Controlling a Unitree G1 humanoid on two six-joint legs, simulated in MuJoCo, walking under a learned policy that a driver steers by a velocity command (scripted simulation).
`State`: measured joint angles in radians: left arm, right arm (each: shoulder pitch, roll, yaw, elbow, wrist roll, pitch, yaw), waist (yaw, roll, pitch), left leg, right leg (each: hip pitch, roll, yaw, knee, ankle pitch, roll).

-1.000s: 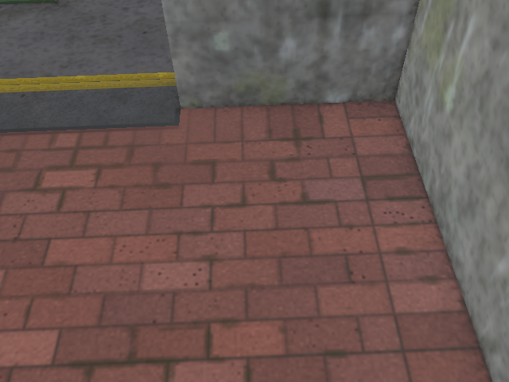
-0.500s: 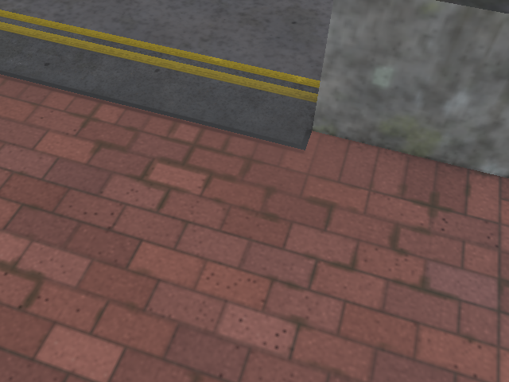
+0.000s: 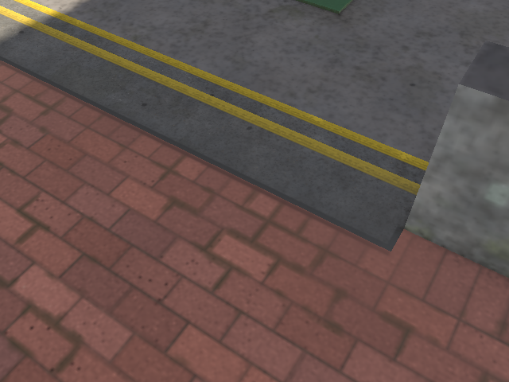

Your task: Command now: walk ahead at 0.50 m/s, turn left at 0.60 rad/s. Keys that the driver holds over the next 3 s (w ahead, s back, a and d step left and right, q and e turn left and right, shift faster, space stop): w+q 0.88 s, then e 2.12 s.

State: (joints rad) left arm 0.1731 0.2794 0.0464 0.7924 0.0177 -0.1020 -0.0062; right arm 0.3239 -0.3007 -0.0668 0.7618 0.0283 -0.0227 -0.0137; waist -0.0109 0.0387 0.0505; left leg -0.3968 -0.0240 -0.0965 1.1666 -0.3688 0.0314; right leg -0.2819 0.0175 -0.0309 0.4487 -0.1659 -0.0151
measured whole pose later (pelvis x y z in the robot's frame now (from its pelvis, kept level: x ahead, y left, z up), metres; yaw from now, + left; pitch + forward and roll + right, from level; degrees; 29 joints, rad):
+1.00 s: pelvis +0.56 +0.16 -0.01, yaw +34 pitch +1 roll -1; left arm 0.11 0.28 0.05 0.73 0.01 -0.10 -0.03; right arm 0.33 -0.29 -0.05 0.76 0.01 -0.02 -0.03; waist -0.02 0.02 0.04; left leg -0.36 -0.08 -0.14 1.19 -0.49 -0.01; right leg -0.37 0.05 0.00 0.49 -0.14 -0.03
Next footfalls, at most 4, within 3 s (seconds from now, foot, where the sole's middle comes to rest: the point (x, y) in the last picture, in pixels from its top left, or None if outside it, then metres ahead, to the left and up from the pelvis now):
0.36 left None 0.35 0.17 -0.77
0.88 right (224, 298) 0.71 0.13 -0.77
1.28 left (136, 312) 0.68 0.37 -0.77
1.68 right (227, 290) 0.74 0.12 -0.77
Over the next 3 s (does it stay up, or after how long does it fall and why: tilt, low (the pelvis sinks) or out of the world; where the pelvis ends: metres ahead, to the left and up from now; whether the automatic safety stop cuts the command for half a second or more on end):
stays up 0.72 0.16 0.01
